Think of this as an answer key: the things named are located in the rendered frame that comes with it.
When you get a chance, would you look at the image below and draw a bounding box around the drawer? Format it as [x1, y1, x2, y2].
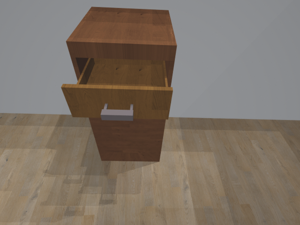
[61, 58, 173, 120]

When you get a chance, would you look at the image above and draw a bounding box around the handle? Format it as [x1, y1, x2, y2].
[101, 104, 134, 121]

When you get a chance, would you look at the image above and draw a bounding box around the cabinet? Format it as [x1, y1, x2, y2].
[66, 7, 177, 162]

